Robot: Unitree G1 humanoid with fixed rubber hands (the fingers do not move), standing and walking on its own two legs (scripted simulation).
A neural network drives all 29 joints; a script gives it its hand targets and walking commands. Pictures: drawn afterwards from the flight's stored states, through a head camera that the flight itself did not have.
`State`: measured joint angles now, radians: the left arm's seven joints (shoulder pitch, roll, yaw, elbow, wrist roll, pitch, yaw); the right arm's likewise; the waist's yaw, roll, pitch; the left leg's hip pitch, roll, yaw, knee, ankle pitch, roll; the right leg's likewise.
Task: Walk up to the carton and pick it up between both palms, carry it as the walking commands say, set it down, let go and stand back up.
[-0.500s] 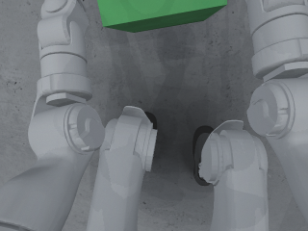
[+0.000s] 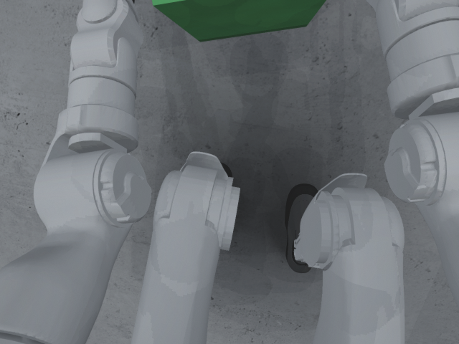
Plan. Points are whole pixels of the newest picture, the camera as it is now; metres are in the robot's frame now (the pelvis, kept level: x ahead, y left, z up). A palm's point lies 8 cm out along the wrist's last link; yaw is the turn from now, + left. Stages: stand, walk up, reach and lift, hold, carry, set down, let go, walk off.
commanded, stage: set down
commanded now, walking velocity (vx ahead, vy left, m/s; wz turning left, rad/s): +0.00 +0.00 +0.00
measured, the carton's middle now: out of the picture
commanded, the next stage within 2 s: let go in 1.58 s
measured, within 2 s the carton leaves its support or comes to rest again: neither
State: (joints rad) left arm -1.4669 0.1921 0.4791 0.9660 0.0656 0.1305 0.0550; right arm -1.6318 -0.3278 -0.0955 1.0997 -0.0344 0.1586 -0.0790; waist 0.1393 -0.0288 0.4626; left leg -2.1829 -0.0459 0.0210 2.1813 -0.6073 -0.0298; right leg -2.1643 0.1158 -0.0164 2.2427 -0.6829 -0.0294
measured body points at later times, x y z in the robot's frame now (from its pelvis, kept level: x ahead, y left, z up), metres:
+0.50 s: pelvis -0.02 +0.01 +0.01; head +0.35 +0.03 +0.24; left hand +0.53 +0.26 -0.14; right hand +0.62 -0.09 -0.13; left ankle +0.11 +0.12 -0.34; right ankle +0.08 -0.09 -0.34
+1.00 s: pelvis -0.03 +0.00 +0.12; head +0.35 +0.04 +0.36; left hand +0.53 +0.28 +0.00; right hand +0.62 -0.10 +0.00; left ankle +0.11 +0.12 -0.34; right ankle +0.08 -0.09 -0.34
